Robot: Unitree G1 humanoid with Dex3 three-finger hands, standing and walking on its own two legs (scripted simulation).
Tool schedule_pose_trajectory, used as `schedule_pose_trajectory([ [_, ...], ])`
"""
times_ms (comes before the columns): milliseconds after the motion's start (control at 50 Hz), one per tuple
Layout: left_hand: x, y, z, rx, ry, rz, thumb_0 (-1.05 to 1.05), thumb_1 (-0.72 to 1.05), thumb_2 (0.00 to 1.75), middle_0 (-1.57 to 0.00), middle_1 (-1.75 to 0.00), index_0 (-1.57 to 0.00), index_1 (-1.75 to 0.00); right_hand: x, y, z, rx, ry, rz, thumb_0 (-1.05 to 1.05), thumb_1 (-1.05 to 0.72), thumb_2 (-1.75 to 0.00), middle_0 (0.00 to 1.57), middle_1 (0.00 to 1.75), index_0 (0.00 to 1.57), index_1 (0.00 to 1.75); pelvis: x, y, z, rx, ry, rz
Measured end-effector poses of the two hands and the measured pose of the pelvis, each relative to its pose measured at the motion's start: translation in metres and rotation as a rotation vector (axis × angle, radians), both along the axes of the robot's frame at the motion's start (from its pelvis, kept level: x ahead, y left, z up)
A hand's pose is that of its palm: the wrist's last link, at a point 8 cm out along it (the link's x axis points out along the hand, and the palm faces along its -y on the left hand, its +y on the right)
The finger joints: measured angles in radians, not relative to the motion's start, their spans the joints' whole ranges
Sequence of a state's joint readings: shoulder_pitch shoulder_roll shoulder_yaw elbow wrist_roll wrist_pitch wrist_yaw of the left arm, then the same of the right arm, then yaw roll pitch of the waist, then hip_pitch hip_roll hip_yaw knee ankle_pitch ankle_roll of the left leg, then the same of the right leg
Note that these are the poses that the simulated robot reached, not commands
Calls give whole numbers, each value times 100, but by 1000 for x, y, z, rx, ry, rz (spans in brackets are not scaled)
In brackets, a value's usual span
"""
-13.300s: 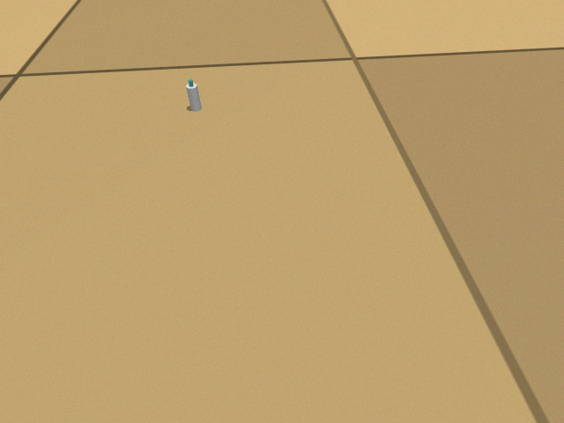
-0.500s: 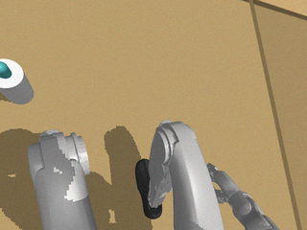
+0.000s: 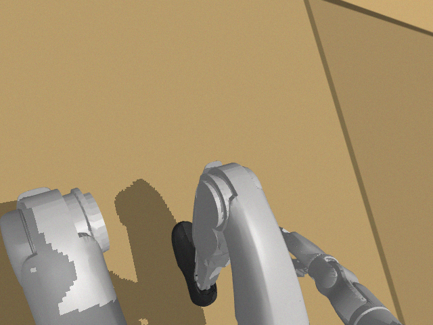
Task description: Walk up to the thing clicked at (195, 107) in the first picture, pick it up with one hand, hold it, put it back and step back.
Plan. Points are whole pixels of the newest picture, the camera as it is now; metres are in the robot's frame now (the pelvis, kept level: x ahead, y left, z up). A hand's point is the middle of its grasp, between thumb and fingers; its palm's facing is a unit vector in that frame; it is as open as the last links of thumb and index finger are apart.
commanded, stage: close in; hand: left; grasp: from the side
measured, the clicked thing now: out of the picture +0.45 +0.31 -0.18
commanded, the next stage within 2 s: rest palm in 0.16 s
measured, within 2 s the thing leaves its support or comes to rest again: leaves its support in 1.48 s
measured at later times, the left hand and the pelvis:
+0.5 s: hand out of the picture +0.42 +0.30 -0.17, palm faces +0.36 -0.93 -0.01, open 16.1 cm; pelvis +0.00 +0.00 +0.00, yaw -1 degrees
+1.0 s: hand out of the picture +0.43 +0.30 -0.17, palm faces +0.37 -0.93 -0.02, open 9.6 cm; pelvis +0.00 +0.01 +0.00, yaw -2 degrees
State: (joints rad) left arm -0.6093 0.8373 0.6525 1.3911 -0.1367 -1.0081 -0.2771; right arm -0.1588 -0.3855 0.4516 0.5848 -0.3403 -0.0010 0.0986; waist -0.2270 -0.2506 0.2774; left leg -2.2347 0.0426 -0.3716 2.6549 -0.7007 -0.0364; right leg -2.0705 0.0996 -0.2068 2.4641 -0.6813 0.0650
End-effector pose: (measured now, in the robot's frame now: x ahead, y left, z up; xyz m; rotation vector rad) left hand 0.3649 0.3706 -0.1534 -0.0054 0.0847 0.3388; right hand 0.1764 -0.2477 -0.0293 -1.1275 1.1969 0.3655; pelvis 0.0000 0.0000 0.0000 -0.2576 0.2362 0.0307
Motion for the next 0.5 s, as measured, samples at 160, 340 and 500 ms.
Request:
schedule_pose_trajectory([
  [160, 5, -16, 1, -11, -6, -15, -1, -52, 4, -5, -6, -5, -5, -6, 1, 1, 4, 5, -2, 0, -93, -90, 20, 30, 21, 30, -2, 1, -1, -7, -12, -3],
  [340, 11, -30, -10, -25, -17, 13, -1, -47, 9, -5, -6, -5, -6, -11, 5, 4, -11, 18, 4, 0, -92, -90, 20, 30, 21, 30, -3, 2, -2, -19, -30, -13],
  [500, 11, -24, -15, 7, -20, 28, -1, -32, 17, -12, -10, -11, -11, -16, 5, 2, -33, 57, 9, 0, -90, -90, 20, 30, 21, 30, -3, 4, -2, -26, -31, -16],
])
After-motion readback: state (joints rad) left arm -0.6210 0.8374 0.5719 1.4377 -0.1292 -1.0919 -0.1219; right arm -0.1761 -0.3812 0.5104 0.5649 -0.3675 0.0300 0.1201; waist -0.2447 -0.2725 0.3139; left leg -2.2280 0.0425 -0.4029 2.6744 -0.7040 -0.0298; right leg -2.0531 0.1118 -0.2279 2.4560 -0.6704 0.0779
